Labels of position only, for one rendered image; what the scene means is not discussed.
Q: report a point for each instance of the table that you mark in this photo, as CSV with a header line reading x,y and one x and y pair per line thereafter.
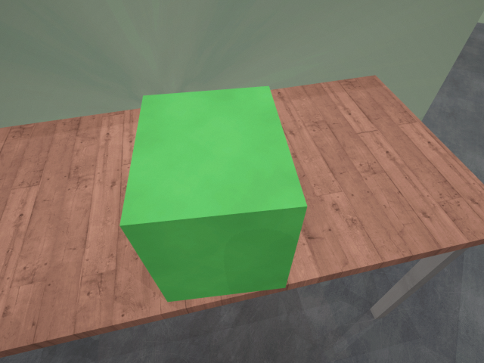
x,y
381,189

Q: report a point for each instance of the carton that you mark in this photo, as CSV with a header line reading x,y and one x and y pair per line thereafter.
x,y
213,203

